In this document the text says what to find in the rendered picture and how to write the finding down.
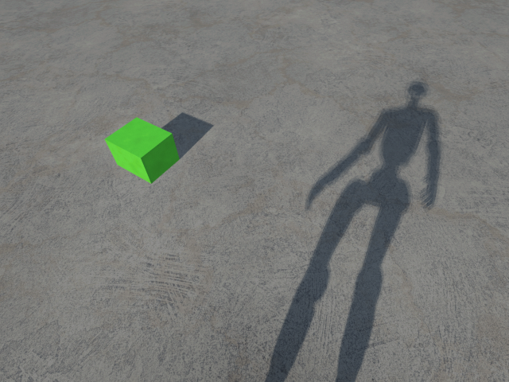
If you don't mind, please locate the carton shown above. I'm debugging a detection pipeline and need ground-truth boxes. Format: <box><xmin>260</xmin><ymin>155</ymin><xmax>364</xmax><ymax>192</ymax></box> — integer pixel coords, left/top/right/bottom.
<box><xmin>105</xmin><ymin>118</ymin><xmax>180</xmax><ymax>184</ymax></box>

